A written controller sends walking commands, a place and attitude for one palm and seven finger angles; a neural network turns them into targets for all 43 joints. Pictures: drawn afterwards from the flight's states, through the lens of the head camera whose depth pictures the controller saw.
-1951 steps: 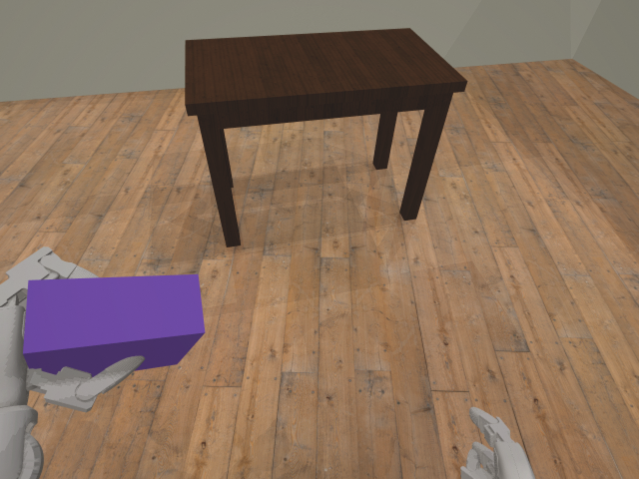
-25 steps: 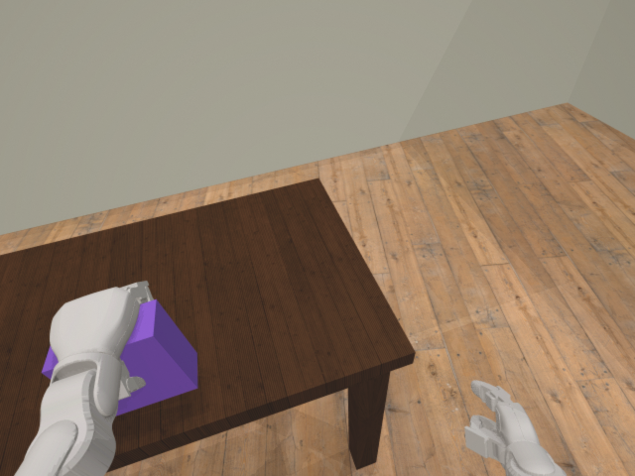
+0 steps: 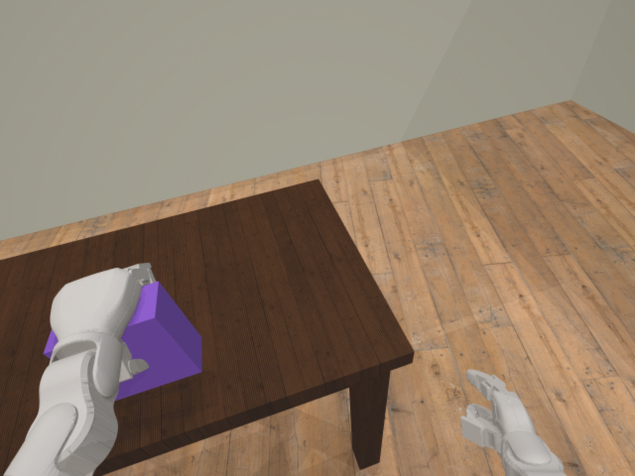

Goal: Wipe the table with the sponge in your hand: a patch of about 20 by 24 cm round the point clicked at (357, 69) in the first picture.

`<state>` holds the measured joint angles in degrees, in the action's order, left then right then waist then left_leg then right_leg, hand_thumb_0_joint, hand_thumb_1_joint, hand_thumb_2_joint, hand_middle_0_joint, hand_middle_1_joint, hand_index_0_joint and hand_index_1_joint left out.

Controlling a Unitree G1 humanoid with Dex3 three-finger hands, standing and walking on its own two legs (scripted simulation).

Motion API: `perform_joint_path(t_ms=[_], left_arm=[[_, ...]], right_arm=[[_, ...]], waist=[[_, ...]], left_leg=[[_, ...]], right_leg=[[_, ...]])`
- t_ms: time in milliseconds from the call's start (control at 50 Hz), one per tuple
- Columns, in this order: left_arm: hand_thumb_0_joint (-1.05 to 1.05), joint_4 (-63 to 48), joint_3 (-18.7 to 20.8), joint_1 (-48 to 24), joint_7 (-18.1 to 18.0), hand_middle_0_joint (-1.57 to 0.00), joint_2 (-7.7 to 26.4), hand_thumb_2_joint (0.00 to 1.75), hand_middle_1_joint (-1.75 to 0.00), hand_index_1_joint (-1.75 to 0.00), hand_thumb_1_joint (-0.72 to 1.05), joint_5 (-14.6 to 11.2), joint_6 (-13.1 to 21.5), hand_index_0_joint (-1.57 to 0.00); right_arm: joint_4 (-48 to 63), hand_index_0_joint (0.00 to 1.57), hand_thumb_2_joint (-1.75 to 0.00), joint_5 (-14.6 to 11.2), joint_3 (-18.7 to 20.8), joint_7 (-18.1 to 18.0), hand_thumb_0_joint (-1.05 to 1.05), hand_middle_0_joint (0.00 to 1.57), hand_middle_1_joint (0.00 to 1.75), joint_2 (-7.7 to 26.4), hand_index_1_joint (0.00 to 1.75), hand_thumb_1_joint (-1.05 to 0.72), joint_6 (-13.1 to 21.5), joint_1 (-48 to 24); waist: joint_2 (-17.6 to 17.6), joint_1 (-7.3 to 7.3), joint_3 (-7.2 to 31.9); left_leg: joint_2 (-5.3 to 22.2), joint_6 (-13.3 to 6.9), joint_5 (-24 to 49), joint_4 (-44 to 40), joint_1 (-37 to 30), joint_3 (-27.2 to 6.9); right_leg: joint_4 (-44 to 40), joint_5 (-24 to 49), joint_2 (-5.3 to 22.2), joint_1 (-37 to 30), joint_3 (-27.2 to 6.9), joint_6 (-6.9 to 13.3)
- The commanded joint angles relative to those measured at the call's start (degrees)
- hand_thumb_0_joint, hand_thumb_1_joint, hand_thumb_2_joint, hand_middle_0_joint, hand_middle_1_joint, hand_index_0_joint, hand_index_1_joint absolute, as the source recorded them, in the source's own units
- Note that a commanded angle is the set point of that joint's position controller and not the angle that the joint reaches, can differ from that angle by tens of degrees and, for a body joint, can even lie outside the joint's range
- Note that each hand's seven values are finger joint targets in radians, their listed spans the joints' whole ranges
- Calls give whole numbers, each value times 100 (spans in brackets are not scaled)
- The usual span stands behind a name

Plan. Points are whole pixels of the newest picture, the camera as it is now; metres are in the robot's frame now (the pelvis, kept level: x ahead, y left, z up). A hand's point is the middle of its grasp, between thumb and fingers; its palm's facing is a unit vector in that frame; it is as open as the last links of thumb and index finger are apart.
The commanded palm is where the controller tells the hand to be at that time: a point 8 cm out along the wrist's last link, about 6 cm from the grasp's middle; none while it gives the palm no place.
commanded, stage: bring the sponge back beside the body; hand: left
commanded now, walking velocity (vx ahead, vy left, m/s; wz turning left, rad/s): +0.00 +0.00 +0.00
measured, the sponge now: (142, 353) +0.24 +0.28 +0.04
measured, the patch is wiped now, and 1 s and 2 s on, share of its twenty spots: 1.00 1.00 1.00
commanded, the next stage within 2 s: step back with the hand held close in 1.62 s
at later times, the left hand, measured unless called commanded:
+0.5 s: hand (119, 337) +0.23 +0.27 +0.10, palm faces +0.03 -0.10 -0.99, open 9.7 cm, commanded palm +0.19 +0.28 +0.16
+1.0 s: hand (98, 356) +0.20 +0.28 +0.10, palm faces +0.05 -0.11 -0.99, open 9.7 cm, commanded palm +0.16 +0.28 +0.17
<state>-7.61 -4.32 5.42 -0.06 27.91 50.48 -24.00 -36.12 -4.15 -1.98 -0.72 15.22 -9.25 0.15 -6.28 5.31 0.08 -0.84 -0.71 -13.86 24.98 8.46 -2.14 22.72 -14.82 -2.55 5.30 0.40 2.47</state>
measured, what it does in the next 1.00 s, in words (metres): stands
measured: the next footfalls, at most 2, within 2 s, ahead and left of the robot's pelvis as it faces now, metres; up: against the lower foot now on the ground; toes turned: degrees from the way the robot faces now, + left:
none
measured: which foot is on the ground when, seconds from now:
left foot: down 0.00-1.00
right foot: down 0.00-1.00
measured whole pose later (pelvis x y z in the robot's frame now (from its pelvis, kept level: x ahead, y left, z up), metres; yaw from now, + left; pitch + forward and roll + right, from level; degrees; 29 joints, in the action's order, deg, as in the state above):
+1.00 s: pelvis -0.01 +0.00 +0.00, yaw +0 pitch -4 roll +0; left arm -18.5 -1.4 15.5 0.5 30.2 48.2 -24.5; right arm -35.0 -4.0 -2.1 -1.0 15.3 -8.8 0.5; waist -6.7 6.3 -0.4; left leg -0.4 -0.4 -14.2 26.1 7.8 -2.1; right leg 23.8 -15.0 -3.0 4.7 0.3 2.7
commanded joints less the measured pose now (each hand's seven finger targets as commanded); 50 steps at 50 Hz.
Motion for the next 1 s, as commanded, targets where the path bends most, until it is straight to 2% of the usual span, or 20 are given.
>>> perform_joint_path(t_ms=[0,60,80,160,180,260,280,360,380,460,480,560,620,660,740,760,780,860,960,980], left_arm=[[0,-1159,918,-1009,-273,-120,1305,130,-160,-160,10,204,39,-120],[0,-1377,1191,-805,-347,-120,1574,130,-160,-160,10,210,54,-120],[0,-1481,954,-863,-364,-120,1298,130,-160,-160,10,189,61,-120],[0,-1378,1042,-1127,-358,-120,1498,130,-160,-160,10,183,-17,-120],[0,-1365,835,-1099,-346,-120,1277,130,-160,-160,10,135,-15,-120],[0,-1506,935,-914,-268,-120,1391,130,-160,-160,10,139,28,-120],[0,-1539,796,-936,-247,-120,1239,130,-160,-160,10,106,58,-120],[0,-1504,1174,-794,-250,-120,1611,130,-160,-160,10,143,62,-120],[0,-1555,1063,-709,-262,-120,1449,130,-160,-160,10,113,91,-120],[0,-1651,1204,-499,-279,-120,1550,130,-160,-160,10,76,26,-120],[0,-1711,1037,-517,-276,-120,1369,130,-160,-160,10,51,29,-120],[0,-1776,1243,-430,-247,-120,1608,130,-160,-160,10,39,-12,-120],[0,-1822,1061,-280,-211,-120,1406,130,-160,-160,10,-7,28,-120],[0,-1979,1165,-373,-201,-120,1528,130,-160,-160,10,31,23,-120],[0,-1923,1150,-192,-226,-120,1492,130,-160,-160,10,32,67,-120],[0,-2073,1277,-206,-228,-120,1616,130,-160,-160,10,62,45,-120],[0,-2155,1071,-157,-233,-120,1374,130,-160,-160,10,9,64,-120],[0,-2064,1268,-19,-232,-120,1544,130,-160,-160,10,7,-9,-120],[0,-2318,1249,149,-196,-120,1526,130,-160,-160,10,-24,-18,-120],[0,-2376,1132,79,-186,-120,1404,130,-160,-160,10,-30,1,-120]], right_arm=[[1035,20,-90,22,229,-14,0,20,30,608,30,-90,300,-1154],[1075,20,-90,40,228,-9,0,20,30,643,30,-90,285,-1267],[1085,20,-90,19,244,-12,0,20,30,568,30,-90,284,-1198],[1035,20,-90,7,226,-54,0,20,30,637,30,-90,302,-1304],[1067,20,-90,-3,232,-71,0,20,30,591,30,-90,324,-1225],[1074,20,-90,9,234,-74,0,20,30,614,30,-90,362,-1325],[1084,20,-90,15,227,-81,0,20,30,579,30,-90,370,-1227],[1051,20,-90,31,228,-82,0,20,30,636,30,-90,351,-1289],[1083,20,-90,28,237,-75,0,20,30,586,30,-90,356,-1187],[1103,20,-90,27,218,-49,0,20,30,626,30,-90,342,-1316],[1111,20,-90,17,228,-52,0,20,30,587,30,-90,341,-1214],[1120,20,-90,30,220,-69,0,20,30,632,30,-90,354,-1327],[1124,20,-90,24,224,-72,0,20,30,594,30,-90,353,-1209],[1156,20,-90,34,213,-85,0,20,30,610,30,-90,362,-1360],[1100,20,-90,42,221,-88,0,20,30,590,30,-90,370,-1202],[1143,20,-90,42,204,-78,0,20,30,612,30,-90,382,-1350],[1185,20,-90,32,215,-80,0,20,30,555,30,-90,393,-1238],[1173,20,-90,35,202,-81,0,20,30,595,30,-90,385,-1384],[1207,20,-90,35,191,-69,0,20,30,591,30,-90,406,-1429],[1211,20,-90,38,179,-72,0,20,30,552,30,-90,411,-1316]], waist=[[373,69,1209],[251,144,1237],[219,68,1264],[199,35,922],[173,-4,975],[183,65,1064],[304,17,1084],[282,83,1042],[346,54,1106],[204,109,961],[229,50,1008],[271,102,980],[313,61,939],[247,87,892],[242,92,891],[196,131,882],[166,82,965],[262,139,725],[116,148,779],[178,125,889]], left_leg=[[-110,-278,1619,-197,-185,-113],[-143,-277,1706,-158,-220,-122],[-124,-282,1703,-139,-219,-64],[-124,-285,1395,-191,-235,-134],[-128,-301,1365,-185,-203,-77],[-146,-304,1491,-159,-321,-151],[-135,-315,1490,-149,-282,-111],[-144,-296,1475,-123,-277,-132],[-135,-303,1503,-114,-212,-90],[-139,-278,1551,-116,-242,-139],[-128,-292,1530,-102,-210,-93],[-136,-297,1480,-92,-268,-142],[-128,-308,1506,-76,-236,-106],[-129,-302,1412,-109,-296,-153],[-112,-294,1467,-104,-252,-138],[-115,-284,1423,-137,-284,-194],[-103,-298,1424,-125,-258,-122],[-98,-284,1292,-169,-221,-197],[-86,-277,1267,-180,-241,-223],[-79,-293,1295,-165,-235,-186]], right_leg=[[-123,1820,16,-439,-315,176],[-92,2047,-1,-506,-508,214],[-61,2011,36,-508,-373,173],[-230,1500,-20,-193,-490,199],[-188,1477,27,-256,-358,157],[-205,1627,-7,-284,-504,199],[-161,1668,35,-331,-353,149],[-206,1699,6,-300,-589,191],[-126,1769,48,-398,-425,151],[-163,1832,13,-293,-573,192],[-129,1790,46,-331,-448,152],[-183,1747,19,-260,-602,176],[-164,1779,69,-265,-444,126],[-222,1564,12,-176,-601,170],[-198,1593,60,-221,-433,142],[-222,1498,-3,-199,-615,199],[-162,1508,50,-283,-440,147],[-267,1270,-4,-112,-602,189],[-256,1207,-5,-132,-597,197],[-205,1212,37,-198,-429,153]])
